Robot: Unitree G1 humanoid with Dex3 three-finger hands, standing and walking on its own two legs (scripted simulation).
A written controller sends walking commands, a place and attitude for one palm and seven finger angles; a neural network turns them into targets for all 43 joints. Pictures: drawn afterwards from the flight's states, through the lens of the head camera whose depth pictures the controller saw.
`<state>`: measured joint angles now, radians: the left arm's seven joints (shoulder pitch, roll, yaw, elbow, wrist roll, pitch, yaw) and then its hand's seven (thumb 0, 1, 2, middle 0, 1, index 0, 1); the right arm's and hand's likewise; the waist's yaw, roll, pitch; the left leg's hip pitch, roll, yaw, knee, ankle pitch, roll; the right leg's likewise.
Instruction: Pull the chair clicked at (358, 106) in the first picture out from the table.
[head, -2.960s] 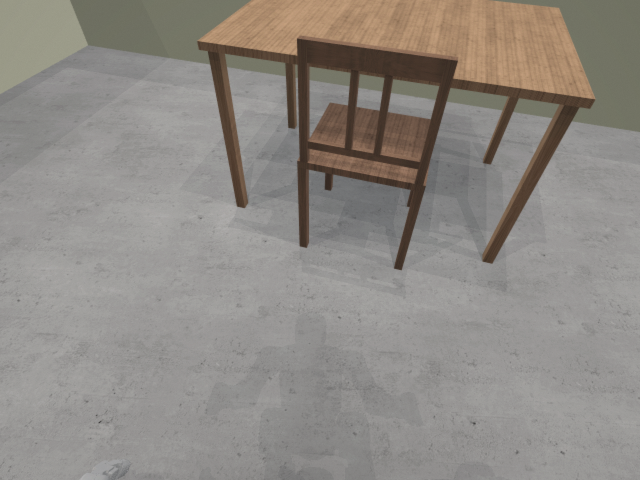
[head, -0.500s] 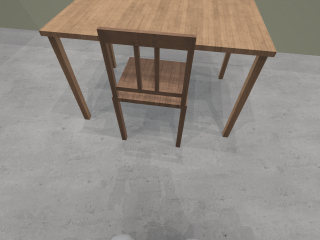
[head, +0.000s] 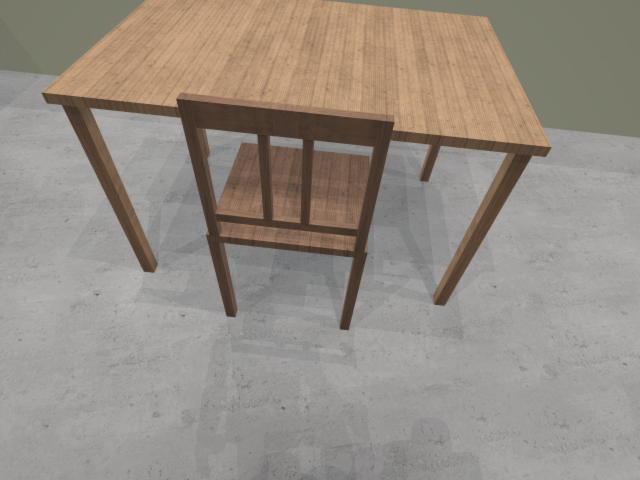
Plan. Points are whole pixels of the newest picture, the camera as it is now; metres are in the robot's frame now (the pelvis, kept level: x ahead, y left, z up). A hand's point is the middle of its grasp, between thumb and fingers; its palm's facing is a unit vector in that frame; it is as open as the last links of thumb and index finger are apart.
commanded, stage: take the last steps up to it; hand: left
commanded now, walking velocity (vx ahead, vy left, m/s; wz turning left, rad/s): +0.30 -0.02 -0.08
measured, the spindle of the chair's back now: (266, 178) +0.74 +0.17 -0.12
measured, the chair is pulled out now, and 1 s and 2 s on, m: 0.00 0.00 0.00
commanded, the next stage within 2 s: come to a stop and stand still in 0.74 s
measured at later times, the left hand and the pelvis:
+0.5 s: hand out of the picture +0.06 +0.14 -0.18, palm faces +0.07 -0.99 -0.12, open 7.3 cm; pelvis +0.13 -0.01 -0.01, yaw -1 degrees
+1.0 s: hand (236, 345) +0.35 +0.17 -0.17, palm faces -0.05 -0.97 -0.23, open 7.3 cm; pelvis +0.27 -0.01 -0.01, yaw -4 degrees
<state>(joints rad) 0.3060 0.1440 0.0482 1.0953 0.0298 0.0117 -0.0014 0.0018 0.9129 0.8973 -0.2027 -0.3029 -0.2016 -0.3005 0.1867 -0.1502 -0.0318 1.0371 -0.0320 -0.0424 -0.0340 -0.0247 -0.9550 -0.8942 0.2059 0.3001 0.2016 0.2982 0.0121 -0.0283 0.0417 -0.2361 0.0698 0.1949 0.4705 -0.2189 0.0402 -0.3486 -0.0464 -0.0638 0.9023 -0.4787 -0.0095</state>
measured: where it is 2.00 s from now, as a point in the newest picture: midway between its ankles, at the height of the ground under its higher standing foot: outside the picture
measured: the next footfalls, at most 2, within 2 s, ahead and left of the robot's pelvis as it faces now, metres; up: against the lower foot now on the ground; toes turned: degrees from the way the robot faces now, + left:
right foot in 0.16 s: +0.07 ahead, -0.14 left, +0.00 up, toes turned -7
left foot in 0.54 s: +0.29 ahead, +0.12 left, +0.00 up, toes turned +4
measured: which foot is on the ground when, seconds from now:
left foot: down 0.00-0.16, up 0.18-0.52, down 0.54-1.00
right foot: up 0.00-0.14, down 0.16-0.54, up 0.56-0.92, down 0.94-1.00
